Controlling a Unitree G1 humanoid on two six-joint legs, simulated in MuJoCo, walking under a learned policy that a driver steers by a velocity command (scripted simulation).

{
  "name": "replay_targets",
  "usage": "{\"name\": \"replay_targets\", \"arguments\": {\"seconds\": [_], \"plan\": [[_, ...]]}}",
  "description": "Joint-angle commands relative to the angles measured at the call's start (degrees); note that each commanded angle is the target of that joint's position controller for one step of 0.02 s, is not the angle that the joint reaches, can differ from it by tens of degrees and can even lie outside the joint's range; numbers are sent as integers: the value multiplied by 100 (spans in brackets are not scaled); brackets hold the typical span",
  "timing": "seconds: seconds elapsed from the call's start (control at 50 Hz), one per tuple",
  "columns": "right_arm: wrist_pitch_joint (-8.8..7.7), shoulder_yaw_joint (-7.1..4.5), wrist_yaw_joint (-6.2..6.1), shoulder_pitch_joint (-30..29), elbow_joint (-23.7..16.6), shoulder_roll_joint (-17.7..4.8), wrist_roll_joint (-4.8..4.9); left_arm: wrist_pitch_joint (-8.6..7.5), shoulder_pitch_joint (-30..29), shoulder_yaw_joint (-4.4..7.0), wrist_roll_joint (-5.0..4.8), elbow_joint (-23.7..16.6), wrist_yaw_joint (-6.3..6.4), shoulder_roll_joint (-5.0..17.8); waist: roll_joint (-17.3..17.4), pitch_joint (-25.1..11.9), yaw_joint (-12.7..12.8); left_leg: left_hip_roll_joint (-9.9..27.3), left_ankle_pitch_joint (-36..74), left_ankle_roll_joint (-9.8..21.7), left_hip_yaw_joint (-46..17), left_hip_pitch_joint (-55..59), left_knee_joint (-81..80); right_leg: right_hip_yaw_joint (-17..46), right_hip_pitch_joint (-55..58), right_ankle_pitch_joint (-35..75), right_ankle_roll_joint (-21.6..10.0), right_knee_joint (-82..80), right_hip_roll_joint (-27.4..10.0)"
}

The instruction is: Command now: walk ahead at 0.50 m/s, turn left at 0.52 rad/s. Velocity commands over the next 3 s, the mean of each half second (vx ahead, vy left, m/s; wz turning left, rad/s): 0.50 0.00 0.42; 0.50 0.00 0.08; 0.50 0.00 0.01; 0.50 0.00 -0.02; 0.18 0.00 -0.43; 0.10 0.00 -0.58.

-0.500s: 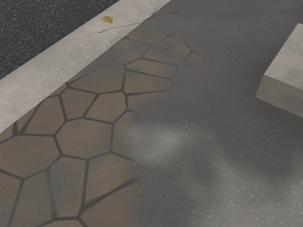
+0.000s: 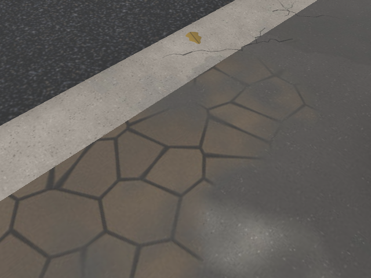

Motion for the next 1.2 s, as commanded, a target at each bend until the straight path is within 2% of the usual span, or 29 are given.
{"name": "replay_targets", "arguments": {"seconds": [0.02, 0.1, 0.16, 0.22, 0.3, 0.34, 0.36, 0.38, 0.4, 0.42, 0.44, 0.46, 0.48, 0.52, 0.58, 0.64, 0.7, 0.78, 0.82, 0.86, 0.88, 0.9, 0.92, 0.94, 0.96, 0.98, 1.04, 1.12, 1.2], "plan": [[-75, -146, -73, 30, -456, -689, -25, -3, 36, 199, 94, -412, 42, 622, 323, -580, 162, 1426, 1108, 1102, -1935, 1108, -1525, 220, -992, 425, 113, -513, -355], [-70, -231, -235, 431, -419, -967, 43, 90, -677, 167, 145, -709, 80, 434, 336, -314, 3, 1170, 1299, 991, -1480, 737, -1630, 99, -1095, 1577, 428, -2063, -139], [-22, -234, -288, 652, -377, -959, 62, 47, -1266, 113, 83, -907, 26, 306, 538, -223, -228, 955, 696, 720, -1351, 562, -1567, 50, -673, 2560, 428, -3306, 139], [9, -244, -296, 892, -280, -949, 97, 3, -1614, 125, 15, -1100, -29, 420, 603, -180, -345, 1098, 399, 630, -1684, 800, -1377, 160, -469, 2740, 371, -3789, 255], [75, -229, -360, 990, -210, -846, 43, -112, -1353, 178, 34, -1069, -135, 655, 756, -235, -206, 1477, 844, 549, -2055, 1643, -752, 194, -297, 2107, 104, -4064, 184], [108, -165, -335, 927, -269, -691, 9, -166, -482, 299, 103, -831, -109, 879, 730, -725, 218, 1115, 1959, 361, -1860, 1672, 221, 15, 967, 1930, -226, -4290, 235], [107, -68, -312, 912, -379, -513, -64, -172, 388, 368, 167, -725, -84, 1135, 315, -1512, 594, 770, 1330, 176, -1514, 1001, 1651, 779, 2424, 1901, -580, -4052, -523], [30, 42, -279, 1815, -383, -126, 95, -81, 1147, 535, 166, -450, -96, 1621, -1479, -2243, 359, -102, -1048, -311, -871, -1152, 3653, 3256, 4498, 767, -1573, -4409, -1695], [-19, 19, -290, 1801, -304, -486, 151, -61, 1193, 424, -21, -405, -161, 1145, -1417, -2008, 461, 38, -2445, -322, -1130, -2051, 4389, 4306, 4546, -471, -1582, -5015, -1892], [-37, -76, -286, 1120, -396, -870, 178, -46, 833, 324, -60, -491, -158, 791, -755, -1151, 555, 299, -1983, -290, -1173, -2389, 4644, 3560, 3817, -720, -1312, -5099, -1691], [-43, -73, -299, 650, -513, -869, 120, -5, 440, 271, 11, -588, -151, 692, -275, -705, 463, 555, -1538, -284, -907, -2271, 4502, 2836, 3053, -223, -1145, -5190, -1459], [-67, -79, -292, 369, -605, -807, 30, 24, 216, 226, 54, -591, -148, 584, -160, -343, 360, 734, -1237, -300, -776, -2183, 4151, 2365, 2416, 418, -1147, -5344, -1269], [-68, -92, -272, 361, -633, -735, 0, 18, 132, 180, 112, -587, -138, 493, -300, -296, 208, 928, -1024, -295, -716, -1907, 3859, 2009, 2070, 912, -1091, -5450, -1094], [-45, -54, -243, 480, -619, -509, 18, 10, 195, 164, 87, -508, -137, 473, -480, -355, 104, 1029, -917, -341, -540, -1639, 3465, 1558, 1820, 1504, -1126, -5638, -912], [-40, 21, -241, 42, -815, -346, -28, 10, 388, 233, 18, -381, -86, 756, -360, -254, 170, 1135, -415, -487, -362, -1868, 2621, 1140, 1776, 2194, -1253, -5882, -949], [-77, 83, -199, -488, -947, -237, -18, 78, 561, 241, -29, -284, -40, 839, -316, -196, 321, 1064, 575, -532, -203, -1688, 1533, 607, 1775, 2508, -1083, -5947, -733], [-108, 113, -132, -1025, -1084, -210, 38, 135, 905, 226, -74, -132, -29, 881, -314, -88, 524, 875, 1197, -541, -30, -1351, 763, 361, 1822, 2451, -983, -5903, -678], [-145, 96, -22, -1504, -1321, -317, 80, 261, 1202, 232, -97, 55, -12, 951, -358, 66, 555, 762, 835, -359, -41, -1420, 280, 488, 2497, 2669, -893, -5599, -1032], [-167, 31, 6, -1269, -1302, -483, 67, 325, 1127, 265, -96, 75, 17, 1063, -439, -88, 309, 630, 474, -195, 41, -936, 80, 453, 2727, 3508, -776, -5179, -1107], [-160, -191, -53, 106, -900, -905, 16, 362, 981, 220, -71, 9, 39, 984, -331, -960, -404, 508, 659, 126, 165, 1156, -87, 62, 2261, 4626, -515, -3591, -694], [-125, -313, -125, 1192, -716, -1345, -58, 334, 959, 99, 91, -181, 50, 708, 373, -1851, -775, 1660, 934, 527, -1114, 2924, 153, -197, 1026, 2920, -304, -1761, -335], [-86, -344, -80, 1301, -606, -1620, -45, 209, 1694, -89, 43, -198, -3, 49, 1871, -2473, -345, 2780, -224, 1372, -3676, 4448, -502, -99, -1081, -1066, -29, -15, 617], [-74, -202, -72, 1282, -643, -1046, 1, 115, 1320, 62, -82, -143, -43, 712, 1186, -2141, -565, 2617, -976, 1181, -3867, 4170, -857, 483, -1698, -1287, -101, 553, 307], [-88, -131, -80, 860, -683, -892, 8, 58, 784, 131, -186, -334, -70, 917, 923, -1309, -490, 2419, -751, 974, -3048, 3414, -1003, 351, -1977, -749, -161, 560, 49], [-95, -97, -70, 477, -728, -823, -22, 50, 518, 123, -154, -374, -46, 839, 493, -876, -318, 2178, -137, 883, -2455, 2618, -1165, 206, -1778, -239, -128, 321, -190], [-108, -66, -45, 222, -745, -690, -62, 76, 412, 148, -58, -385, -32, 789, 378, -577, -159, 1982, 355, 851, -2035, 2008, -1353, 177, -1579, 61, -79, 23, -329], [-206, -52, -17, 61, -660, -585, -56, 258, 655, 124, -33, -318, -23, 479, 555, -484, 180, 1740, 871, 893, -1396, 1228, -1800, 168, -994, 449, 49, -424, -497], [-220, -114, -101, 333, -428, -791, -43, 316, -38, 105, 50, -555, -11, 396, 378, -173, 86, 1658, 1091, 899, -895, 1138, -2070, 136, -1441, 1484, 226, -1529, -537], [-165, -134, -170, 655, -218, -916, 3, 242, -817, 37, 23, -757, -89, 266, 366, -9, -181, 1464, 994, 675, -426, 1161, -2102, -70, -1122, 2568, 209, -2907, -303]]}}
